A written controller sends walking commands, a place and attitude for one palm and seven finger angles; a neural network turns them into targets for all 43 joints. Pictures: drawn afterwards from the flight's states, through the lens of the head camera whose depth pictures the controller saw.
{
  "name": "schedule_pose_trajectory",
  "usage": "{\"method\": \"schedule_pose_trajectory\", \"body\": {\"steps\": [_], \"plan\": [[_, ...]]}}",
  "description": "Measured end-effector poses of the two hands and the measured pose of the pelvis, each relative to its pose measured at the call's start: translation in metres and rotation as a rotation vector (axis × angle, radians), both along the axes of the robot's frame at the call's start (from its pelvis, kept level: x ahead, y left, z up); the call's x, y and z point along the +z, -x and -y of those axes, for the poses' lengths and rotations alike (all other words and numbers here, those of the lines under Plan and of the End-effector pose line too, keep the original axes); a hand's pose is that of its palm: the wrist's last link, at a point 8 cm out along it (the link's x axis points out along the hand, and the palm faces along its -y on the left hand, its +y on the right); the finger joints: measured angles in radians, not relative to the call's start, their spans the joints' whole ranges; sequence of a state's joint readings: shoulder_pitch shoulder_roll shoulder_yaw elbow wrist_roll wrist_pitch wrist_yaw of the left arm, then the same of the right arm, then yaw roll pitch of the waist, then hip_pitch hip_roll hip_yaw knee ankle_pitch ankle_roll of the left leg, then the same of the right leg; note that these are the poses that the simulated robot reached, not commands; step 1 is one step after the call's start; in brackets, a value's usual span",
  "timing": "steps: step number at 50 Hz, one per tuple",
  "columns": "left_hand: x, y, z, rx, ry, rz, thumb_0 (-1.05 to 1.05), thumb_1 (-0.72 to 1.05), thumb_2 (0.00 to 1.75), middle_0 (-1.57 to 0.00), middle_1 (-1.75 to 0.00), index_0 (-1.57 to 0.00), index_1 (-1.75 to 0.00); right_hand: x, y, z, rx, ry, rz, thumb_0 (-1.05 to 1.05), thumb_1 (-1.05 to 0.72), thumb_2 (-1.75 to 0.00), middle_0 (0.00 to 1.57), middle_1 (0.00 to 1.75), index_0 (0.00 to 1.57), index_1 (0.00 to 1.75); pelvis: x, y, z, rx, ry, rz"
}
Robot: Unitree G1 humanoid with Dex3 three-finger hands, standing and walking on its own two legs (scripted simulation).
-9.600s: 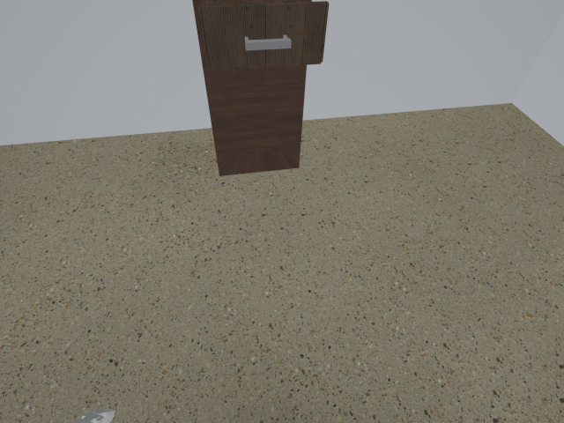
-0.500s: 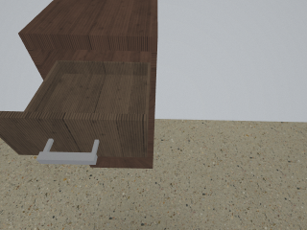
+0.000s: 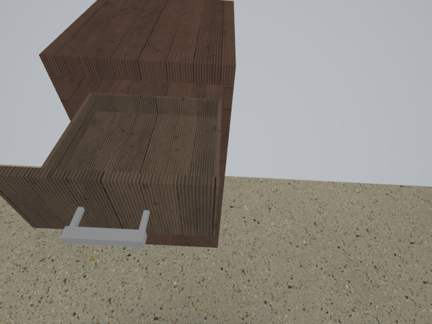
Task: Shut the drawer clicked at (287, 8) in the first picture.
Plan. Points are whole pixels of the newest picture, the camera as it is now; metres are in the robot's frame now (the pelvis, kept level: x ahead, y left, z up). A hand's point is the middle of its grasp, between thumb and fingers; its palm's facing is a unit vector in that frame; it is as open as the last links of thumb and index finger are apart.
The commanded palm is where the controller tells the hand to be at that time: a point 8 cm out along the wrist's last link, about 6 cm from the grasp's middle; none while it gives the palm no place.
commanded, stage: raise the hand and make a fist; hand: left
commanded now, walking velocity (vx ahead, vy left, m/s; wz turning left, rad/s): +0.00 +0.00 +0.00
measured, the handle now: (108, 225) +0.27 +0.22 +0.04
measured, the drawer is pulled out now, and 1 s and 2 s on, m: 0.30 0.30 0.30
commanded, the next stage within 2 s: bring the fist close to the handle in 1.94 s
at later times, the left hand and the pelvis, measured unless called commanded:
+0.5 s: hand out of the picture +0.10 +0.16 -0.02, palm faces +0.14 -0.99 -0.08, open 5.8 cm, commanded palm +0.08 +0.21 -0.01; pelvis -0.03 -0.02 -0.07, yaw +2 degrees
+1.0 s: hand (95, 321) +0.12 +0.18 +0.05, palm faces +0.09 -0.99 -0.13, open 3.4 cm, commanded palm +0.06 +0.23 +0.07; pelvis -0.01 -0.02 -0.04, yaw +2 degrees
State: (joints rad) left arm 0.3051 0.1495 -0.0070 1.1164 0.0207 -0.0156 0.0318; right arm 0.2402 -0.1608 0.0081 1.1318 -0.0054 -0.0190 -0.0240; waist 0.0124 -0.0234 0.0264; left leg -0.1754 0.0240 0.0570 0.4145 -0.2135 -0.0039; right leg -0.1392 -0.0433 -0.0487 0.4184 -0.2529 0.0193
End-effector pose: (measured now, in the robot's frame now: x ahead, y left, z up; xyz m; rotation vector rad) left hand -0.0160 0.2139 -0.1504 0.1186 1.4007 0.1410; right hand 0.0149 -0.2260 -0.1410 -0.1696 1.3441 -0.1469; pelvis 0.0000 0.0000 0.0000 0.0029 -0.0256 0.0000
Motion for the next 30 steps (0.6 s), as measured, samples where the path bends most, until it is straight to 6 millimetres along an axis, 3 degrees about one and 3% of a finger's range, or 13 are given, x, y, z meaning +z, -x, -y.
{"method": "schedule_pose_trajectory", "body": {"steps": [3, 5, 9, 12, 13, 16, 19, 21, 25, 30], "plan": [[0.0, -0.001, -0.003, -0.005, -0.009, 0.001, 0.0, 0.91, 0.9, -0.2, -0.3, -0.2, -0.3, -0.001, 0.001, -0.001, 0.0, 0.0, -0.006, 0.01, -0.93, -0.89, 0.2, 0.3, 0.2, 0.3, -0.001, -0.001, -0.002, -0.001, 0.006, -0.005], [0.018, -0.028, -0.013, 0.067, -0.042, 0.159, 0.02, 0.93, 0.9, -0.2, -0.3, -0.2, -0.31, 0.004, -0.008, 0.0, 0.003, 0.016, 0.086, 0.02, -0.93, -0.89, 0.2, 0.3, 0.2, 0.3, -0.002, 0.001, -0.003, -0.006, 0.003, 0.0], [0.096, -0.111, -0.033, 0.082, -0.158, 0.683, 0.04, 0.95, 0.9, -0.23, -0.33, -0.22, -0.33, 0.012, -0.044, 0.004, 0.016, 0.026, 0.358, 0.02, -0.92, -0.89, 0.2, 0.3, 0.2, 0.3, -0.007, 0.003, -0.005, 0.016, -0.008, -0.007], [0.155, -0.165, -0.02, 0.02, -0.138, 1.052, 0.03, 0.95, 0.9, -0.25, -0.36, -0.25, -0.37, 0.022, -0.079, 0.008, 0.035, 0.024, 0.548, 0.02, -0.91, -0.89, 0.2, 0.3, 0.2, 0.3, -0.013, 0.007, -0.005, 0.025, -0.005, -0.033], [0.165, -0.173, -0.013, 0.016, -0.106, 1.135, 0.03, 0.95, 0.9, -0.27, -0.38, -0.26, -0.38, 0.026, -0.091, 0.009, 0.04, 0.021, 0.605, 0.02, -0.91, -0.89, 0.2, 0.3, 0.2, 0.3, -0.016, 0.009, -0.005, 0.021, -0.005, -0.049], [0.144, -0.163, 0.0, 0.035, 0.012, 1.188, 0.01, 0.93, 0.9, -0.31, -0.43, -0.27, -0.44, 0.04, -0.123, 0.014, 0.065, 0.017, 0.734, 0.02, -0.91, -0.89, 0.2, 0.3, 0.2, 0.3, -0.027, 0.013, 0.001, 0.0, -0.011, -0.1], [0.119, -0.131, 0.018, -0.043, 0.109, 1.195, 0.01, 0.92, 0.9, -0.37, -0.49, -0.32, -0.49, 0.051, -0.15, 0.019, 0.144, 0.034, 0.807, 0.01, -0.91, -0.89, 0.2, 0.3, 0.2, 0.3, -0.042, 0.017, 0.009, -0.002, -0.011, -0.142], [0.115, -0.109, 0.022, -0.095, 0.103, 1.216, 0.01, 0.92, 0.9, -0.41, -0.53, -0.37, -0.53, 0.053, -0.166, 0.022, 0.202, 0.053, 0.839, 0.01, -0.91, -0.89, 0.2, 0.3, 0.2, 0.3, -0.053, 0.02, 0.014, 0.004, -0.005, -0.163], [0.135, -0.086, 0.007, -0.073, -0.037, 1.327, 0.02, 0.9, 0.9, -0.49, -0.61, -0.47, -0.62, 0.045, -0.189, 0.02, 0.26, 0.049, 0.876, 0.01, -0.9, -0.89, 0.2, 0.3, 0.2, 0.3, -0.069, 0.026, 0.022, 0.033, 0.019, -0.17], [0.17, -0.099, -0.003, -0.074, -0.114, 1.487, 0.02, 0.9, 0.9, -0.59, -0.72, -0.58, -0.73, 0.025, -0.192, 0.005, 0.252, -0.023, 0.885, 0.01, -0.9, -0.89, 0.2, 0.3, 0.2, 0.3, -0.077, 0.032, 0.028, 0.059, 0.036, -0.17]]}}
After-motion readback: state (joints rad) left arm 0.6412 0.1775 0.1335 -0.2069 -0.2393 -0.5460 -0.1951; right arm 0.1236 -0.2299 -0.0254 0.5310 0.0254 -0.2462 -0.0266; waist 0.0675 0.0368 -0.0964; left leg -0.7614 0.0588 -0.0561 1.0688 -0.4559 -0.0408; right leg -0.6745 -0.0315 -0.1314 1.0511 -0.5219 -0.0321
